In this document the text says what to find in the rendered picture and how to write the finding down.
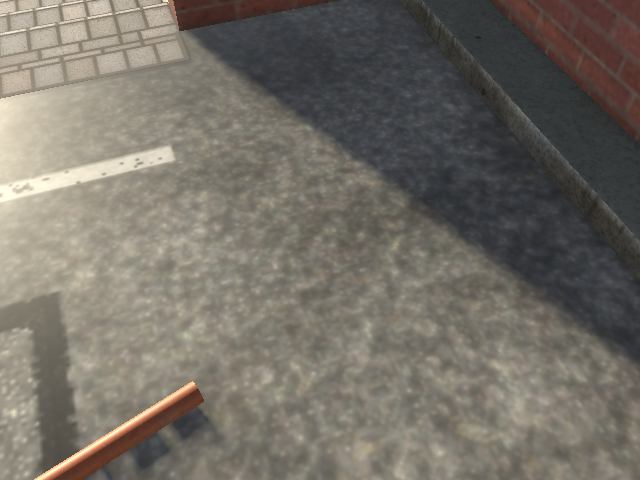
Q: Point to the stairs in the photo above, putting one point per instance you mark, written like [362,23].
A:
[61,13]

